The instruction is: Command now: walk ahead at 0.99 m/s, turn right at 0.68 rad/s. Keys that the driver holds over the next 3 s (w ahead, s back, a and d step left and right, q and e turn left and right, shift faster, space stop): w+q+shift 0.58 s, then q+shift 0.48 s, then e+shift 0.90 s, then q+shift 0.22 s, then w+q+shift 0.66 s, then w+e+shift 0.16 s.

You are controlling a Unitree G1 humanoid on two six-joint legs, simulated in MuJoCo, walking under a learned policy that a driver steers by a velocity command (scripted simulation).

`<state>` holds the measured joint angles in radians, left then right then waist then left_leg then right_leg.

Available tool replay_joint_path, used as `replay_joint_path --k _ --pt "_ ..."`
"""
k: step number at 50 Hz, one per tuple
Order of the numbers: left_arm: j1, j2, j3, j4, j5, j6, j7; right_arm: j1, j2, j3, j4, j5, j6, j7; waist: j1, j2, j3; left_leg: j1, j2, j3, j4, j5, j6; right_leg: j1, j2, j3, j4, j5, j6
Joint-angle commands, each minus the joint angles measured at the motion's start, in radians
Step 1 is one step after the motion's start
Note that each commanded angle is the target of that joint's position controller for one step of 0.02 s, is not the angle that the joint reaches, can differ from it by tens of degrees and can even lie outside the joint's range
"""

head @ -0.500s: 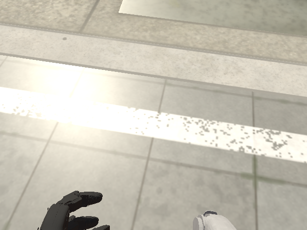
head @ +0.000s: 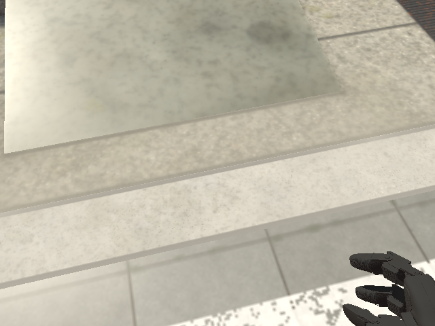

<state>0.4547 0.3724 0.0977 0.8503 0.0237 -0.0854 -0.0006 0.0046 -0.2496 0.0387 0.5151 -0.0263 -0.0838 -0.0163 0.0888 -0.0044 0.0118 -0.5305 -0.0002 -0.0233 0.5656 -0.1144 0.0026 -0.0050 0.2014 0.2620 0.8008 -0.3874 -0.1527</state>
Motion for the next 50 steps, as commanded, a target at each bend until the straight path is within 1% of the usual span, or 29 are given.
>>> replay_joint_path --k 1,2,4,5,8,10,12,15,16,17,18,19,20,21,22,27,29,32,35,36,37,38,39,40,41,42,44,46,50 --pt "-0.018 -0.069 -0.047 -0.205 -0.052 -0.033 0.001 0.486 -0.290 -0.127 0.115 -0.066 -0.006 -0.019 -0.141 0.440 -0.450 1.042 0.446 -0.778 -0.123 0.013 0.215 -0.767 -0.030 -0.056 0.738 -0.087 0.046" --pt "-0.067 -0.012 -0.053 -0.139 -0.004 -0.011 0.004 0.346 -0.150 -0.117 0.071 -0.048 -0.008 -0.001 -0.143 0.161 -0.334 0.849 0.372 -0.756 -0.237 -0.338 0.247 -0.761 -0.137 -0.100 0.706 0.070 0.036" --pt "-0.261 -0.001 -0.049 -0.200 0.028 0.003 -0.023 0.339 -0.085 -0.097 0.142 -0.031 -0.021 0.012 -0.135 -0.029 -0.095 0.566 0.294 -0.587 -0.301 -0.324 0.246 -0.764 -0.164 -0.104 0.635 0.091 0.053" --pt "-0.327 -0.015 -0.056 -0.231 0.040 0.007 -0.032 0.404 -0.091 -0.097 0.191 -0.021 -0.031 0.010 -0.141 -0.063 -0.032 0.499 0.256 -0.492 -0.302 -0.224 0.229 -0.771 -0.175 -0.089 0.585 0.065 0.056" --pt "-0.410 -0.043 -0.088 -0.320 0.056 0.020 -0.044 0.475 -0.106 -0.098 0.272 0.013 -0.044 0.016 -0.078 0.052 0.059 0.436 0.208 -0.396 -0.361 -0.068 0.222 -0.867 -0.250 -0.152 0.387 0.009 0.090" --pt "-0.492 -0.041 -0.112 -0.367 0.046 0.007 -0.063 0.428 -0.137 -0.108 0.257 0.005 -0.039 0.012 -0.071 0.056 0.076 0.302 0.150 -0.298 -0.438 0.007 0.206 -0.727 -0.266 -0.204 0.135 0.170 0.113" --pt "-0.520 -0.067 -0.128 -0.362 0.023 -0.001 -0.084 0.421 -0.196 -0.127 0.259 0.021 -0.038 0.023 -0.080 0.056 0.064 0.108 0.120 -0.211 -0.525 0.124 0.182 -0.375 -0.208 -0.291 -0.066 0.329 0.118" --pt "-0.443 0.004 -0.095 -0.321 0.017 0.003 -0.049 0.477 -0.237 -0.132 0.287 0.033 -0.037 0.043 -0.050 0.050 -0.011 0.237 0.132 -0.163 -0.352 0.538 0.159 -0.169 -0.151 -0.311 -0.152 0.325 0.099" --pt "-0.306 0.028 -0.077 -0.276 0.025 -0.001 -0.030 0.491 -0.252 -0.134 0.299 0.031 -0.033 0.042 0.017 0.046 -0.097 0.267 0.106 -0.133 -0.131 0.656 0.135 -0.022 -0.124 -0.311 -0.190 0.285 0.089" --pt "-0.169 0.060 -0.057 -0.244 0.038 -0.004 -0.010 0.487 -0.260 -0.137 0.300 0.035 -0.032 0.040 0.093 0.060 -0.172 0.165 0.073 -0.134 0.117 0.565 0.113 0.175 -0.182 -0.269 -0.192 0.255 0.082" --pt "-0.014 0.135 -0.027 -0.229 0.065 -0.009 0.014 0.476 -0.182 -0.119 0.280 0.031 -0.034 0.038 0.144 -0.023 -0.274 0.006 0.007 -0.091 0.453 0.177 0.101 0.349 -0.403 -0.041 -0.231 -0.055 0.060" --pt "0.011 0.177 -0.019 -0.234 0.089 -0.005 0.023 0.572 -0.046 -0.092 0.245 0.057 -0.022 0.027 0.051 -0.181 -0.402 -0.168 -0.021 -0.077 0.796 -0.375 0.095 0.437 -0.699 0.431 -0.369 -0.270 -0.005" --pt "-0.047 0.140 -0.015 -0.234 0.050 0.006 0.022 0.497 -0.126 -0.104 0.219 0.048 -0.007 0.022 0.052 -0.159 -0.345 -0.263 -0.010 -0.060 0.866 -0.260 0.100 0.334 -0.667 0.569 -0.511 -0.337 -0.039" --pt "-0.129 0.054 -0.033 -0.222 0.033 0.000 0.019 0.412 -0.128 -0.106 0.213 0.030 0.006 0.024 0.014 -0.096 -0.164 -0.302 0.044 -0.054 0.829 -0.173 0.099 0.196 -0.607 0.377 -0.514 -0.261 -0.034" --pt "-0.155 0.007 -0.040 -0.205 0.027 -0.009 0.013 0.367 -0.117 -0.104 0.214 0.017 0.016 0.034 -0.005 -0.059 -0.078 -0.293 0.069 -0.048 0.795 -0.151 0.095 0.091 -0.562 0.239 -0.519 -0.094 -0.027" --pt "-0.125 -0.077 -0.055 -0.104 -0.009 -0.049 0.001 0.267 -0.038 -0.096 0.173 -0.007 0.083 0.069 -0.106 -0.065 0.057 -0.318 0.127 -0.033 0.720 -0.145 0.073 -0.065 -0.475 -0.164 -0.629 0.326 0.035" --pt "-0.147 -0.064 -0.053 -0.085 -0.007 -0.060 0.001 0.171 -0.032 -0.083 0.106 -0.010 0.080 0.084 -0.135 -0.106 0.093 -0.317 0.139 -0.010 0.618 -0.037 0.081 -0.102 -0.455 -0.302 -0.654 0.519 0.054" --pt "-0.208 -0.029 -0.048 -0.079 -0.015 -0.064 0.014 0.096 -0.031 -0.066 0.087 -0.016 0.060 0.108 -0.152 -0.015 0.128 -0.039 0.045 0.149 0.224 0.192 0.091 -0.218 -0.352 -0.513 -0.640 0.791 0.104" --pt "-0.170 0.102 -0.016 -0.088 -0.031 -0.055 0.030 0.300 -0.093 -0.089 0.157 -0.017 0.051 0.111 -0.232 -0.053 -0.045 0.323 -0.105 0.224 0.123 0.226 0.124 -0.163 -0.382 -0.504 -0.271 1.227 0.124" --pt "-0.243 0.223 0.018 -0.144 -0.072 -0.037 0.044 0.423 -0.201 -0.146 0.149 0.066 0.050 0.094 -0.318 -0.129 -0.147 0.510 -0.099 0.135 0.147 0.228 0.142 -0.181 -0.394 -0.438 -0.090 1.325 0.152" --pt "-0.264 0.159 0.005 -0.150 -0.078 -0.029 0.040 0.525 -0.258 -0.169 0.186 0.074 0.062 0.073 -0.361 -0.038 -0.176 0.692 -0.056 0.050 0.046 0.344 0.180 -0.294 -0.334 -0.439 0.190 0.917 0.193" --pt "-0.234 0.005 -0.036 -0.170 -0.030 -0.033 0.027 0.483 -0.309 -0.172 0.184 0.063 0.070 0.042 -0.279 0.265 -0.119 0.809 0.050 -0.115 0.004 0.728 0.230 -0.520 -0.153 -0.430 0.606 -0.150 0.240" --pt "-0.016 -0.017 -0.064 -0.229 -0.023 -0.046 0.017 0.398 -0.375 -0.167 0.094 -0.018 0.045 0.041 -0.139 0.345 -0.411 1.063 0.315 -0.630 0.001 0.876 0.483 -0.731 -0.096 -0.185 0.921 -0.282 0.260" --pt "-0.086 0.101 -0.051 -0.238 -0.024 -0.054 0.014 0.340 -0.341 -0.178 0.036 -0.008 0.048 0.045 -0.203 0.131 -0.540 1.030 0.318 -0.719 -0.115 0.572 0.492 -0.716 -0.137 -0.071 0.892 -0.191 0.233" --pt "-0.167 0.113 -0.045 -0.267 -0.037 -0.053 0.015 0.274 -0.307 -0.169 0.017 0.018 0.039 0.049 -0.162 0.017 -0.376 0.866 0.259 -0.674 -0.178 0.376 0.457 -0.748 -0.159 -0.080 0.786 -0.134 0.213" --pt "-0.197 0.098 -0.044 -0.263 -0.022 -0.043 0.027 0.208 -0.262 -0.158 0.008 0.048 0.033 0.047 -0.107 -0.111 -0.258 0.692 0.210 -0.625 -0.208 0.295 0.406 -0.734 -0.199 -0.090 0.701 -0.095 0.214" --pt "-0.199 0.103 -0.035 -0.262 -0.011 -0.013 0.035 0.153 -0.252 -0.155 -0.003 0.039 0.030 0.038 -0.049 -0.102 -0.133 0.417 0.163 -0.530 -0.237 0.488 0.382 -0.642 -0.219 -0.090 0.595 -0.077 0.235" --pt "-0.236 0.065 -0.039 -0.274 0.000 -0.002 0.041 0.147 -0.222 -0.150 0.016 0.045 0.037 0.022 -0.039 -0.091 -0.092 0.267 0.093 -0.414 -0.217 0.615 0.341 -0.587 -0.228 -0.105 0.415 -0.064 0.254" --pt "-0.353 -0.012 -0.057 -0.306 -0.012 0.010 0.039 0.136 -0.240 -0.166 0.027 0.063 0.094 -0.028 -0.060 -0.004 -0.183 0.196 -0.042 -0.329 -0.136 0.614 0.215 -0.459 -0.125 -0.159 0.037 0.198 0.270"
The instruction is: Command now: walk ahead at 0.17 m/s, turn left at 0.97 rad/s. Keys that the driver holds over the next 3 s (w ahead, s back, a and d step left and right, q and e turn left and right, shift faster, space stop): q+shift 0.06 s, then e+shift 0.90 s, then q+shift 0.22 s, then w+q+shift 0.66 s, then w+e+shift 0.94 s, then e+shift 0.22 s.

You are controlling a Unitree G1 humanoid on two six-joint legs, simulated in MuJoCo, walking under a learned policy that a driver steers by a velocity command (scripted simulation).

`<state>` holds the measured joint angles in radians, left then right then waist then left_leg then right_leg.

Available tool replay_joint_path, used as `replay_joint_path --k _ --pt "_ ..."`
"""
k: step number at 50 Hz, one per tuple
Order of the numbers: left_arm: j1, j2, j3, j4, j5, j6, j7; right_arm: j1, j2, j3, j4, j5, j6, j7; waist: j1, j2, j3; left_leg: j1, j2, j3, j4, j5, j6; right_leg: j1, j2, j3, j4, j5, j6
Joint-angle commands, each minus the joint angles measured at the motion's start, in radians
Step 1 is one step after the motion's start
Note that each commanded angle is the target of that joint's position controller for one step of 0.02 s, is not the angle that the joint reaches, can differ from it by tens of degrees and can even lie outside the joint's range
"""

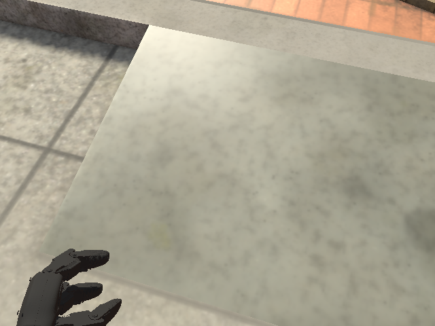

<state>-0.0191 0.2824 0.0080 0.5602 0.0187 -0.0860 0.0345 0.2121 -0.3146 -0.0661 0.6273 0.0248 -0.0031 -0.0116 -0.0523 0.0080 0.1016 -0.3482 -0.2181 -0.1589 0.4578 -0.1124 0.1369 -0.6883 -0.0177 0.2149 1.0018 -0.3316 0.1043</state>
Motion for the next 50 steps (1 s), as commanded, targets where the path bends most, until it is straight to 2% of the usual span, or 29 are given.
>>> replay_joint_path --k 1,3,7,8,9,10,11,12,13,14,15,19,23,25,26,27,28,29,30,31,33,36,39,45,46,47,48,49,50 --pt "0.094 0.079 0.034 -0.019 -0.011 0.014 0.000 -0.072 -0.175 -0.063 -0.087 0.016 0.028 -0.041 0.070 0.010 -0.289 0.010 0.163 -0.199 -0.014 0.540 0.046 0.256 0.113 -0.111 -0.231 0.205 0.010" --pt "0.041 0.083 0.040 -0.030 -0.017 0.020 -0.005 -0.061 -0.157 -0.060 -0.088 0.016 0.045 -0.048 0.047 0.065 -0.281 0.006 0.153 -0.245 0.003 0.370 0.004 0.302 0.135 -0.093 -0.342 0.270 0.006" --pt "0.100 0.101 0.059 0.015 -0.005 0.002 -0.019 -0.059 -0.039 -0.018 -0.083 -0.017 0.033 -0.044 0.056 0.137 -0.255 0.090 0.208 -0.264 0.139 0.137 -0.008 0.400 0.043 -0.073 -0.532 0.438 -0.048" --pt "0.095 0.096 0.057 0.014 0.008 -0.006 -0.021 -0.005 0.014 0.000 -0.064 -0.027 0.023 -0.035 0.041 0.074 -0.258 0.073 0.162 -0.212 0.235 0.000 -0.039 0.494 -0.018 -0.034 -0.591 0.557 -0.096" --pt "0.067 0.096 0.041 -0.008 0.034 -0.006 -0.021 0.113 0.069 0.019 -0.035 -0.044 0.014 -0.027 -0.021 -0.104 -0.265 -0.030 0.062 -0.122 0.418 -0.423 -0.097 0.618 -0.176 0.139 -0.579 0.933 -0.195" --pt "0.101 0.059 0.028 0.019 0.064 -0.003 -0.022 0.200 0.015 0.010 -0.026 -0.036 0.015 -0.018 -0.070 -0.281 -0.279 -0.098 0.097 -0.071 0.472 -0.548 -0.168 0.617 -0.338 0.426 -0.641 0.924 -0.377" --pt "0.090 0.047 0.034 0.015 0.029 0.009 -0.030 0.164 -0.080 -0.012 -0.009 -0.038 0.026 -0.020 -0.033 -0.231 -0.273 -0.099 0.163 -0.030 0.496 -0.517 -0.209 0.593 -0.304 0.506 -0.661 0.613 -0.411" --pt "0.112 0.058 0.044 0.016 0.000 0.025 -0.036 0.048 -0.120 -0.029 -0.017 -0.043 0.037 -0.022 0.019 -0.142 -0.243 -0.121 0.163 -0.007 0.503 -0.485 -0.220 0.575 -0.225 0.449 -0.661 0.374 -0.371" --pt "0.127 0.136 0.070 0.010 -0.021 0.040 -0.037 -0.014 -0.127 -0.041 -0.022 -0.041 0.047 -0.023 0.034 -0.088 -0.207 -0.152 0.142 0.023 0.541 -0.475 -0.227 0.546 -0.181 0.430 -0.677 0.212 -0.338" --pt "0.129 0.205 0.094 0.003 -0.032 0.053 -0.036 -0.038 -0.126 -0.044 -0.030 -0.038 0.050 -0.023 0.040 -0.068 -0.172 -0.175 0.132 0.026 0.561 -0.454 -0.227 0.513 -0.168 0.440 -0.698 0.115 -0.322" --pt "0.126 0.222 0.104 -0.004 -0.030 0.063 -0.030 -0.053 -0.101 -0.039 -0.031 -0.031 0.047 -0.022 0.036 -0.066 -0.157 -0.152 0.131 0.027 0.529 -0.430 -0.219 0.475 -0.136 0.410 -0.714 0.061 -0.293" --pt "0.139 0.157 0.108 -0.010 -0.038 0.098 -0.013 -0.063 -0.018 -0.021 -0.005 -0.021 0.031 -0.028 0.045 -0.171 -0.192 -0.022 0.093 0.061 0.311 -0.350 -0.193 0.447 -0.027 0.311 -0.737 -0.016 -0.237" --pt "0.177 0.166 0.130 -0.007 -0.049 0.116 -0.001 -0.050 -0.036 -0.028 0.018 -0.006 0.005 -0.015 0.046 -0.225 -0.218 0.093 0.091 0.031 0.067 -0.259 -0.149 0.463 -0.029 0.383 -0.760 -0.079 -0.235" --pt "0.169 0.153 0.130 -0.014 -0.060 0.120 0.006 0.029 -0.076 -0.045 0.054 -0.008 -0.004 -0.013 0.008 -0.205 -0.234 0.293 0.164 0.027 -0.120 -0.124 -0.106 0.349 0.025 0.348 -0.713 -0.140 -0.177" --pt "0.144 0.124 0.125 -0.040 -0.064 0.120 0.009 0.062 -0.149 -0.062 0.064 -0.042 -0.005 -0.012 0.003 -0.024 -0.241 0.391 0.328 -0.149 -0.153 -0.191 -0.008 0.172 0.110 0.218 -0.544 -0.213 -0.122" --pt "0.187 0.127 0.127 -0.040 -0.071 0.110 0.001 -0.039 -0.169 -0.061 0.033 -0.074 -0.008 -0.013 0.046 0.231 -0.199 0.326 0.541 -0.329 -0.194 -0.016 0.096 0.057 0.200 0.018 -0.240 -0.235 -0.087" --pt "0.215 0.198 0.150 -0.023 -0.053 0.101 -0.009 -0.120 -0.111 -0.046 0.000 -0.089 -0.016 -0.021 0.071 0.191 -0.162 0.257 0.593 -0.304 -0.177 0.140 0.124 0.030 0.118 -0.001 -0.038 -0.211 -0.051" --pt "0.251 0.210 0.156 0.009 -0.048 0.107 -0.012 -0.173 -0.061 -0.032 -0.020 -0.072 -0.019 -0.034 0.095 0.108 -0.157 0.240 0.537 -0.191 -0.142 0.204 0.082 0.056 0.100 -0.029 0.055 -0.157 -0.041" --pt "0.280 0.181 0.149 0.027 -0.042 0.116 -0.010 -0.191 -0.043 -0.025 -0.023 -0.050 -0.019 -0.042 0.102 0.073 -0.154 0.256 0.489 -0.119 -0.116 0.231 0.048 0.040 0.093 -0.046 0.128 -0.105 -0.031" --pt "0.292 0.152 0.139 0.032 -0.037 0.125 -0.011 -0.180 -0.041 -0.020 -0.022 -0.038 -0.018 -0.046 0.092 0.073 -0.143 0.271 0.472 -0.070 -0.101 0.299 0.042 0.008 0.080 -0.065 0.213 -0.077 -0.020" --pt "0.244 0.119 0.118 0.001 -0.049 0.131 -0.021 -0.137 -0.059 -0.021 -0.016 -0.039 -0.007 -0.052 0.063 0.083 -0.107 0.287 0.449 0.021 -0.106 0.391 0.054 -0.045 0.033 -0.135 0.223 -0.032 0.005" --pt "0.134 0.099 0.095 -0.060 -0.054 0.129 -0.035 -0.050 -0.096 -0.033 0.001 -0.046 0.014 -0.053 -0.004 0.116 -0.107 0.378 0.468 0.065 -0.108 0.412 0.080 -0.077 -0.027 -0.190 0.086 0.005 0.034" --pt "0.109 0.084 0.080 -0.091 -0.046 0.129 -0.053 -0.046 -0.146 -0.050 0.003 -0.041 0.022 -0.040 -0.012 0.131 -0.124 0.354 0.498 0.129 -0.108 0.408 0.082 0.023 -0.058 -0.230 -0.052 -0.003 0.021" --pt "0.153 0.123 0.104 -0.087 -0.047 0.159 -0.067 -0.081 -0.167 -0.070 0.016 0.007 -0.008 -0.003 0.042 0.158 -0.154 0.286 0.532 0.254 0.018 0.402 -0.005 0.290 -0.015 -0.312 -0.366 0.043 -0.079" --pt "0.218 0.138 0.119 -0.064 -0.044 0.159 -0.062 -0.083 -0.148 -0.067 0.024 0.015 -0.014 -0.001 0.083 0.126 -0.179 0.235 0.504 0.306 0.131 0.401 -0.049 0.417 0.015 -0.314 -0.477 0.124 -0.116" --pt "0.333 0.206 0.149 -0.031 -0.039 0.155 -0.044 -0.034 -0.114 -0.059 0.040 0.004 -0.023 0.006 0.131 0.002 -0.230 0.068 0.436 0.357 0.343 0.284 -0.125 0.660 0.011 -0.220 -0.571 0.366 -0.179" --pt "0.369 0.367 0.182 -0.047 -0.039 0.145 -0.023 -0.039 -0.026 -0.030 -0.028 -0.063 -0.032 0.010 0.086 -0.353 -0.256 -0.339 0.289 0.371 0.683 -0.513 -0.224 0.915 -0.265 0.203 -0.514 0.926 -0.335" --pt "0.323 0.317 0.159 -0.086 0.002 0.115 -0.032 -0.100 -0.064 -0.028 -0.038 -0.064 -0.037 0.006 0.144 -0.284 -0.422 -0.412 0.234 0.137 0.850 -0.604 -0.234 0.876 -0.402 0.372 -0.577 0.844 -0.507" --pt "0.285 0.244 0.133 -0.079 0.005 0.097 -0.040 -0.147 -0.118 -0.039 -0.025 -0.024 -0.028 0.001 0.155 -0.154 -0.372 -0.395 0.273 0.106 0.874 -0.529 -0.214 0.808 -0.366 0.231 -0.599 0.764 -0.469"
Over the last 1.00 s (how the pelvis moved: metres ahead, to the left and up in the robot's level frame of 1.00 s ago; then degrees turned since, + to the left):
0.84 0.11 0.02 39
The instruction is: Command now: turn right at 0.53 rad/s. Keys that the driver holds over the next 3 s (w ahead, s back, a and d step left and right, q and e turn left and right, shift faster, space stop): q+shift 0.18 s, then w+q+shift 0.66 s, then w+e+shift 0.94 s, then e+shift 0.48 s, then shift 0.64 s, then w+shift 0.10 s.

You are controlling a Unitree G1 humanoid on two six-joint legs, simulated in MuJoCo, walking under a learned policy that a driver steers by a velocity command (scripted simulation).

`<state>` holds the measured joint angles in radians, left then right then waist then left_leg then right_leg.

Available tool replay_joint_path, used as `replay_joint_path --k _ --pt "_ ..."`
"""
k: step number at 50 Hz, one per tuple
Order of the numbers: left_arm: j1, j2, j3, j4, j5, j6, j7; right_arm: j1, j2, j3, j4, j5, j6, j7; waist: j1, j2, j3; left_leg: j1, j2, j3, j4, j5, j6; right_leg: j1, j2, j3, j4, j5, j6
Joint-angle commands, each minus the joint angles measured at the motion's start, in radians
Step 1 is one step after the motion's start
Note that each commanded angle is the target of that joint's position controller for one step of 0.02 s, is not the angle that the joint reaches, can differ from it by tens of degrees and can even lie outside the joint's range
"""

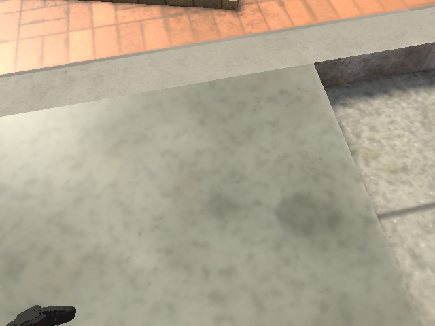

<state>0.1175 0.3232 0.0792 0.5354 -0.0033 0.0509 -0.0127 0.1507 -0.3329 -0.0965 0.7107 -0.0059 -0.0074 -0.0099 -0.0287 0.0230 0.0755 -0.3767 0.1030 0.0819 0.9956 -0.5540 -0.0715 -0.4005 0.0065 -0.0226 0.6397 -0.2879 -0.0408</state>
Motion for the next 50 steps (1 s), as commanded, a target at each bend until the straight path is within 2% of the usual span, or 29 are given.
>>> replay_joint_path --k 1,2,3,6,7,9,11,12,14,20,21,23,25,27,28,29,30,31,32,34,36,38,41,44,45,47,48,49,50 --pt "0.088 0.148 0.044 -0.037 0.010 -0.048 0.015 -0.075 -0.094 -0.007 -0.096 0.019 -0.014 -0.011 0.089 -0.128 -0.277 -0.362 -0.020 -0.128 0.276 -0.001 0.009 0.445 -0.332 0.368 -0.233 0.615 -0.255" --pt "0.035 0.097 0.025 -0.035 -0.007 -0.046 0.022 -0.053 -0.088 -0.004 -0.071 0.010 -0.002 -0.022 0.064 -0.088 -0.247 -0.327 0.002 -0.127 0.214 0.060 0.005 0.386 -0.288 0.307 -0.234 0.552 -0.206" --pt "-0.014 0.080 0.011 -0.030 -0.005 -0.045 0.028 -0.016 -0.085 -0.003 -0.055 0.002 0.010 -0.026 0.031 -0.107 -0.234 -0.238 -0.005 -0.109 0.192 0.120 -0.004 0.296 -0.259 0.244 -0.244 0.570 -0.191" --pt "-0.062 0.007 -0.023 0.012 0.034 -0.063 0.031 0.091 -0.025 0.021 -0.001 0.014 0.027 -0.016 -0.011 -0.134 -0.225 -0.023 -0.009 -0.096 0.014 0.228 -0.021 0.164 -0.199 0.086 -0.283 0.513 -0.163" --pt "-0.060 0.016 -0.021 0.023 0.040 -0.067 0.032 0.071 -0.018 0.028 -0.009 0.017 0.029 -0.014 0.006 -0.145 -0.197 0.004 -0.012 -0.097 -0.060 0.241 -0.019 0.148 -0.196 0.064 -0.295 0.451 -0.159" --pt "-0.035 0.089 0.003 0.046 0.039 -0.060 0.039 0.017 -0.060 0.023 -0.045 0.021 0.033 -0.013 0.044 -0.169 -0.142 -0.028 -0.019 -0.083 -0.096 0.211 -0.012 0.158 -0.244 0.098 -0.322 0.337 -0.188" --pt "0.048 0.161 0.032 0.071 0.015 -0.055 0.041 0.009 -0.096 0.015 -0.070 0.037 0.033 -0.007 0.089 -0.182 -0.124 -0.149 -0.009 -0.069 -0.065 0.182 0.016 0.222 -0.321 0.221 -0.432 -0.163 -0.209" --pt "0.068 0.162 0.034 0.084 0.004 -0.064 0.040 -0.010 -0.102 0.012 -0.083 0.042 0.030 -0.004 0.097 -0.183 -0.090 -0.240 0.004 -0.087 -0.050 0.175 0.032 0.265 -0.361 0.296 -0.478 -0.332 -0.204" --pt "0.088 0.133 0.031 0.108 -0.006 -0.090 0.042 -0.022 -0.087 0.008 -0.092 0.042 0.019 0.001 0.091 -0.147 -0.037 -0.398 0.028 -0.128 -0.021 0.181 0.059 0.372 -0.408 0.353 -0.525 -0.426 -0.188" --pt "0.069 0.119 0.047 0.128 0.000 -0.136 0.035 -0.007 -0.015 0.015 -0.102 0.045 -0.007 0.028 0.062 -0.102 -0.052 -0.410 0.075 -0.102 -0.032 0.254 0.073 0.424 -0.373 0.100 -0.552 -0.262 -0.124" --pt "0.111 0.118 0.037 0.145 0.069 -0.125 0.019 -0.018 -0.026 0.015 -0.105 -0.047 0.023 0.077 0.060 -0.063 -0.068 -0.290 0.027 -0.033 -0.112 0.251 0.082 0.353 -0.347 -0.009 -0.552 -0.281 -0.091" --pt "0.073 0.139 0.044 0.139 0.066 -0.122 0.008 -0.038 -0.026 0.012 -0.120 -0.026 0.039 0.113 0.050 -0.157 -0.056 -0.152 0.005 0.033 -0.191 0.243 0.108 0.258 -0.306 -0.108 -0.543 -0.305 -0.049" --pt "0.081 0.155 0.046 0.143 0.061 -0.114 0.003 -0.053 -0.041 0.011 -0.134 -0.018 0.041 0.117 0.049 -0.162 -0.038 -0.109 -0.008 0.077 -0.232 0.218 0.142 0.255 -0.326 -0.131 -0.515 -0.330 -0.043" --pt "0.066 0.163 0.045 0.144 0.051 -0.098 -0.003 0.040 -0.046 0.010 -0.103 -0.020 0.037 0.101 -0.009 -0.122 -0.044 0.030 -0.061 0.128 -0.299 0.212 0.180 0.228 -0.325 -0.182 -0.379 -0.247 -0.039" --pt "0.056 0.151 0.039 0.144 0.049 -0.093 -0.005 0.197 -0.065 -0.002 -0.044 -0.021 0.030 0.084 -0.089 -0.053 -0.092 0.205 -0.131 0.148 -0.335 0.177 0.201 0.170 -0.279 -0.248 -0.131 0.031 -0.030" --pt "0.010 0.112 0.022 0.121 0.058 -0.089 -0.008 0.476 -0.127 -0.029 0.052 -0.020 0.018 0.059 -0.221 0.131 -0.163 0.443 -0.151 0.031 -0.417 0.060 0.237 0.008 -0.209 -0.293 0.336 0.243 -0.007" --pt "-0.069 -0.051 -0.028 0.041 0.064 -0.098 -0.017 0.450 -0.241 -0.035 0.035 -0.013 0.010 0.043 -0.171 0.405 -0.078 0.487 0.086 -0.511 -0.657 -0.232 0.304 -0.430 -0.052 -0.207 0.653 -0.274 0.051" --pt "-0.121 0.001 -0.026 -0.026 0.082 -0.113 -0.021 0.340 -0.272 -0.036 -0.042 -0.007 0.005 0.037 -0.143 0.306 -0.112 0.507 0.172 -0.904 -0.869 -0.320 0.381 -0.607 0.000 0.039 0.774 -0.240 0.066" --pt "-0.123 0.050 -0.020 -0.024 0.082 -0.128 -0.026 0.302 -0.250 -0.033 -0.046 -0.020 0.004 0.029 -0.112 0.177 -0.073 0.524 0.218 -0.858 -0.853 -0.274 0.387 -0.671 -0.063 0.063 0.805 -0.146 0.063" --pt "-0.024 0.082 -0.021 0.043 0.089 -0.141 -0.024 0.274 -0.193 -0.018 -0.044 -0.018 -0.009 0.020 -0.036 0.022 -0.052 0.379 0.138 -0.641 -0.793 -0.086 0.350 -0.537 -0.129 0.059 0.699 -0.005 0.062" --pt "0.006 0.071 -0.029 0.060 0.090 -0.113 -0.030 0.238 -0.142 0.005 -0.044 -0.007 -0.036 0.015 0.007 0.042 -0.030 0.262 0.053 -0.538 -0.824 0.027 0.338 -0.455 -0.135 0.050 0.667 0.061 0.081" --pt "-0.043 0.047 -0.040 0.041 0.084 -0.085 -0.028 0.278 -0.130 0.008 -0.020 -0.001 -0.055 0.020 0.010 0.019 -0.003 0.251 0.013 -0.485 -0.836 0.170 0.356 -0.504 -0.121 0.018 0.678 0.064 0.091" --pt "-0.175 0.025 -0.061 -0.020 0.068 -0.080 -0.026 0.347 -0.118 0.008 0.006 -0.002 -0.066 0.015 -0.015 0.003 0.017 0.271 -0.011 -0.452 -0.853 0.437 0.372 -0.558 -0.090 -0.033 0.607 0.036 0.098" --pt "-0.230 -0.029 -0.094 -0.045 0.054 -0.085 -0.031 0.338 -0.087 0.017 0.029 0.007 -0.070 0.003 -0.019 0.034 0.006 0.282 -0.029 -0.357 -0.896 0.755 0.348 -0.413 -0.054 -0.090 0.353 0.099 0.063" --pt "-0.243 -0.041 -0.101 -0.046 0.049 -0.084 -0.030 0.341 -0.087 0.021 0.048 0.011 -0.074 0.001 -0.026 0.053 0.002 0.298 -0.017 -0.325 -0.926 0.899 0.335 -0.329 -0.035 -0.130 0.275 0.107 0.029" --pt "-0.160 -0.011 -0.089 -0.019 0.044 -0.080 -0.016 0.345 -0.130 0.018 0.073 0.007 -0.088 0.007 0.020 0.113 -0.086 0.367 0.025 -0.245 -0.811 1.561 0.300 -0.112 0.058 -0.203 0.251 0.025 -0.042" --pt "0.009 0.035 -0.066 0.020 0.033 -0.077 -0.001 0.337 -0.161 0.008 0.084 -0.014 -0.088 0.007 0.110 0.161 -0.180 0.417 0.059 -0.222 -0.638 1.795 0.278 0.018 0.103 -0.182 0.256 -0.054 -0.069" --pt "0.263 0.071 -0.042 0.088 0.018 -0.076 0.014 0.272 -0.180 -0.003 0.080 -0.025 -0.083 0.004 0.245 0.168 -0.278 0.396 0.066 -0.185 -0.389 1.828 0.250 0.220 0.118 -0.140 0.187 -0.056 -0.093" --pt "0.479 0.134 -0.010 0.159 0.023 -0.078 0.028 0.196 -0.172 -0.006 0.069 -0.025 -0.090 -0.001 0.349 0.085 -0.343 0.227 0.026 -0.170 -0.067 1.602 0.215 0.461 0.055 0.005 0.127 -0.137 -0.112"
Over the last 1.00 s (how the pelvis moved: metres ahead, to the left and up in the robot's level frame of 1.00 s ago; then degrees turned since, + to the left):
0.12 -0.10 -0.01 -30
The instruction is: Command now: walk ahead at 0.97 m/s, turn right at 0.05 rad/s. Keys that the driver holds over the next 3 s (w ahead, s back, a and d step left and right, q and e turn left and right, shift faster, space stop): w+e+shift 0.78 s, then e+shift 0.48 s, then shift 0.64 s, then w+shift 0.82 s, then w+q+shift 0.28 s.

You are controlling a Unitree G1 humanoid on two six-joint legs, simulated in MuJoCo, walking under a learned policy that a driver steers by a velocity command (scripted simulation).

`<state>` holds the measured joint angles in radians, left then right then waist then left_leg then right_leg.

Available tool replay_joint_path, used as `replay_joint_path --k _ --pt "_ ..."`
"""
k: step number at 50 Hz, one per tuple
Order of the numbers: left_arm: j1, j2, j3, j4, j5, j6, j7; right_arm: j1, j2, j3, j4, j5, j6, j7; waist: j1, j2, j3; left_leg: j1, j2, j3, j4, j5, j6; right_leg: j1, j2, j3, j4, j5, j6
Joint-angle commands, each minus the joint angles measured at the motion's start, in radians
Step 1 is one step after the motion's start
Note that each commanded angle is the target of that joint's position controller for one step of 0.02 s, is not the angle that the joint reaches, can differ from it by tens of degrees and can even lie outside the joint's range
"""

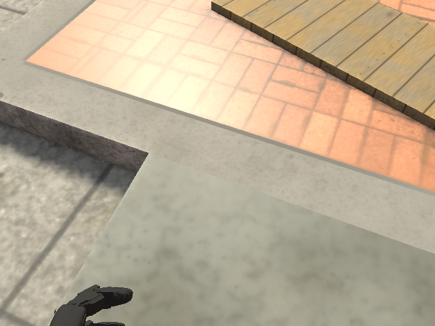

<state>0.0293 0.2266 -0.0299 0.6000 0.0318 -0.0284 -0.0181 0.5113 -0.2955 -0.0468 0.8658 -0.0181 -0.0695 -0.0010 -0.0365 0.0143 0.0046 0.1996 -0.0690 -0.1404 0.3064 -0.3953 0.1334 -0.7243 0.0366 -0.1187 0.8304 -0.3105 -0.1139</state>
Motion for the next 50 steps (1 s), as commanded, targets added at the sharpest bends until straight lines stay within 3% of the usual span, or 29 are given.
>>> replay_joint_path --k 1,2,3,4,5,6,9,12,14,16,18,19,20,21,22,24,27,33,35,36,38,40,41,42,43,45,46,48,50 --pt "0.666 0.369 0.142 0.149 0.012 -0.007 0.041 -0.134 -0.047 -0.019 -0.148 0.015 -0.043 0.010 0.299 -0.346 -0.341 -0.660 -0.046 0.018 1.101 0.580 -0.048 0.960 -0.204 0.651 -0.305 -0.466 -0.171" --pt "0.488 0.306 0.125 0.142 -0.015 0.001 0.026 -0.072 -0.012 0.007 -0.154 -0.029 -0.060 0.035 0.148 -0.385 -0.315 -0.860 -0.098 -0.026 1.220 0.112 -0.051 0.964 -0.289 1.170 -0.602 -0.498 -0.207" --pt "0.329 0.234 0.120 0.110 -0.010 -0.002 0.021 -0.124 -0.054 0.007 -0.166 -0.039 -0.061 0.039 0.096 -0.191 -0.149 -0.957 -0.024 -0.007 1.289 0.170 -0.044 0.835 -0.288 1.132 -0.603 -0.523 -0.246" --pt "0.309 0.168 0.109 0.125 -0.010 -0.010 0.017 -0.209 -0.060 0.014 -0.189 -0.047 -0.062 0.043 0.081 -0.015 -0.101 -0.935 0.022 -0.007 1.270 0.186 -0.047 0.719 -0.256 1.001 -0.590 -0.434 -0.233" --pt "0.335 0.126 0.101 0.162 -0.008 -0.019 0.018 -0.287 -0.047 0.020 -0.224 -0.055 -0.056 0.043 0.067 0.049 -0.035 -0.913 0.057 0.001 1.204 0.169 -0.055 0.594 -0.201 0.843 -0.582 -0.310 -0.200" --pt "0.347 0.091 0.090 0.199 -0.004 -0.027 0.022 -0.315 -0.023 0.032 -0.261 -0.059 -0.040 0.041 0.025 0.025 -0.004 -0.890 0.082 0.007 1.159 0.134 -0.074 0.505 -0.156 0.713 -0.577 -0.216 -0.187" --pt "0.398 0.108 0.089 0.227 -0.011 -0.057 0.020 -0.366 0.015 0.062 -0.309 -0.066 0.005 0.030 0.006 -0.027 0.041 -0.957 0.122 0.065 1.091 -0.017 -0.107 0.410 -0.083 0.545 -0.600 -0.143 -0.212" --pt "0.362 0.154 0.105 0.183 -0.011 -0.065 0.034 -0.546 -0.018 0.078 -0.403 -0.041 -0.001 0.043 0.026 -0.041 0.090 -0.887 0.162 0.118 0.785 0.146 -0.163 0.281 -0.081 0.529 -0.741 -0.060 -0.203" --pt "0.373 0.183 0.122 0.171 -0.021 -0.059 0.035 -0.616 0.023 0.100 -0.422 -0.015 -0.006 0.052 0.064 -0.053 0.078 -0.674 0.119 0.169 0.503 0.213 -0.183 0.242 -0.042 0.463 -0.768 0.122 -0.164" --pt "0.411 0.230 0.138 0.185 -0.030 -0.056 0.024 -0.594 0.018 0.094 -0.408 0.000 -0.002 0.039 0.074 -0.073 0.019 -0.550 0.053 0.217 0.428 0.221 -0.173 0.342 -0.091 0.479 -0.720 0.413 -0.154" --pt "0.403 0.263 0.145 0.185 -0.041 -0.066 0.012 -0.355 -0.064 0.052 -0.336 -0.007 -0.007 0.006 -0.043 -0.021 -0.163 -0.291 -0.021 0.237 0.350 0.134 -0.132 0.447 -0.062 0.400 -0.366 0.915 -0.094" --pt "0.347 0.273 0.148 0.165 -0.044 -0.078 0.006 -0.131 -0.126 0.014 -0.294 -0.013 -0.016 -0.015 -0.169 -0.028 -0.290 0.011 0.066 0.154 0.315 0.132 -0.103 0.305 -0.024 0.395 -0.078 0.800 -0.051" --pt "0.314 0.158 0.123 0.127 -0.032 -0.099 0.012 0.112 -0.229 -0.033 -0.258 -0.021 -0.020 -0.037 -0.243 0.113 -0.468 0.270 0.373 -0.177 0.231 -0.333 -0.075 0.162 0.026 0.315 0.267 0.252 -0.039" --pt "0.361 0.066 0.089 0.039 -0.075 -0.090 0.000 -0.032 -0.286 -0.040 -0.270 -0.032 -0.003 -0.033 -0.098 0.425 -0.520 0.292 0.573 -0.750 -0.066 -0.624 0.012 -0.055 0.070 0.245 0.515 -0.150 -0.006" --pt "0.264 0.109 0.091 0.076 -0.034 -0.054 0.011 -0.145 -0.179 -0.028 -0.284 -0.035 0.013 -0.032 -0.095 0.208 -0.266 0.100 0.522 -0.637 -0.058 -0.507 0.005 -0.126 -0.016 0.197 0.606 -0.079 0.000" --pt "0.192 0.102 0.098 0.058 0.003 -0.024 -0.004 -0.191 -0.066 -0.003 -0.252 -0.035 0.003 -0.029 -0.047 -0.015 -0.090 -0.121 0.440 -0.375 -0.052 -0.271 -0.004 -0.176 -0.076 0.173 0.662 -0.005 0.008" --pt "0.114 0.029 0.074 -0.029 -0.001 0.017 -0.044 -0.156 0.020 0.015 -0.148 -0.028 -0.027 -0.012 0.038 0.066 0.011 -0.270 0.389 -0.097 -0.094 -0.090 -0.062 -0.228 -0.121 0.211 0.713 -0.026 0.014" --pt "-0.057 0.083 0.062 -0.149 0.003 0.068 -0.041 -0.173 -0.049 -0.005 -0.072 -0.044 -0.055 -0.009 0.103 0.056 0.113 -0.339 0.330 0.316 -0.247 0.239 -0.096 -0.289 -0.105 0.131 0.670 0.049 0.002" --pt "-0.127 0.070 0.041 -0.170 0.009 0.065 -0.053 -0.122 -0.057 -0.002 -0.043 -0.036 -0.045 -0.015 0.079 0.004 0.134 -0.331 0.274 0.430 -0.258 0.363 -0.099 -0.168 -0.096 0.006 0.451 0.070 -0.036" --pt "-0.135 0.064 0.033 -0.169 0.007 0.061 -0.062 -0.120 -0.082 -0.004 -0.043 -0.031 -0.041 -0.019 0.084 -0.010 0.121 -0.354 0.262 0.477 -0.239 0.629 -0.093 -0.010 -0.063 -0.064 0.321 0.065 -0.060" --pt "-0.034 0.104 0.052 -0.139 -0.006 0.057 -0.063 -0.075 -0.204 -0.033 -0.054 -0.024 -0.027 -0.032 0.135 0.076 -0.004 -0.242 0.330 0.464 -0.028 1.385 -0.062 0.210 0.037 -0.160 0.264 -0.069 -0.078" --pt "0.357 0.196 0.103 -0.040 -0.035 0.044 -0.034 -0.163 -0.310 -0.071 -0.109 -0.023 0.012 -0.016 0.303 0.155 -0.224 -0.205 0.381 0.404 0.506 1.604 -0.064 0.546 0.115 -0.080 0.149 -0.189 -0.118" --pt "0.403 0.247 0.138 -0.010 -0.031 0.032 -0.014 -0.141 -0.267 -0.071 -0.115 -0.014 0.013 -0.003 0.306 0.076 -0.250 -0.403 0.316 0.368 0.883 1.059 -0.116 0.775 0.099 0.098 -0.073 -0.114 -0.151" --pt "0.279 0.370 0.170 -0.011 -0.035 0.039 -0.002 -0.123 -0.061 -0.027 -0.207 -0.025 0.004 0.021 0.125 -0.309 -0.218 -0.861 0.082 0.312 1.339 -0.063 -0.187 0.982 -0.129 0.563 -0.202 0.230 -0.216" --pt "0.307 0.397 0.183 -0.072 -0.022 0.049 0.008 -0.212 -0.111 -0.022 -0.319 -0.025 -0.037 0.028 0.164 -0.174 -0.389 -1.050 0.054 0.099 1.464 -0.002 -0.194 1.081 -0.247 0.971 -0.413 0.305 -0.316" --pt "0.287 0.331 0.174 -0.005 -0.008 0.029 0.031 -0.267 -0.073 -0.004 -0.308 -0.001 -0.053 0.015 0.079 0.049 -0.129 -1.057 0.115 0.069 1.385 0.054 -0.182 0.809 -0.242 0.847 -0.456 0.477 -0.276" --pt "0.234 0.263 0.149 -0.056 -0.055 -0.025 0.009 -0.336 -0.086 -0.006 -0.349 0.028 -0.084 -0.026 0.068 0.137 -0.123 -1.024 0.085 -0.001 1.400 -0.021 -0.188 0.714 -0.221 0.867 -0.493 0.401 -0.269" --pt "0.147 0.234 0.141 -0.041 -0.060 -0.059 0.004 -0.303 -0.100 -0.018 -0.346 0.023 -0.075 -0.042 -0.029 0.106 -0.034 -0.945 0.138 -0.009 1.253 -0.024 -0.190 0.506 -0.159 0.686 -0.510 0.542 -0.236" --pt "0.125 0.198 0.134 -0.032 -0.076 -0.060 0.019 -0.381 -0.103 -0.022 -0.374 -0.001 -0.066 -0.046 -0.034 0.116 0.037 -0.874 0.145 0.037 0.938 0.000 -0.190 0.370 -0.068 0.533 -0.535 0.661 -0.186"
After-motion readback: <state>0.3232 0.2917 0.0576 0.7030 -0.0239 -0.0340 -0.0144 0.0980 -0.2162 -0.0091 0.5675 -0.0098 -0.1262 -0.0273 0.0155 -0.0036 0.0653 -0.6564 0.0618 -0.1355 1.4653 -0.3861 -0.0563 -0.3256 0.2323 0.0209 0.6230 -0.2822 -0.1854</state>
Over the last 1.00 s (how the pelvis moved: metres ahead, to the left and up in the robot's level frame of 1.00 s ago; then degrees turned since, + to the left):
0.39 0.25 0.00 35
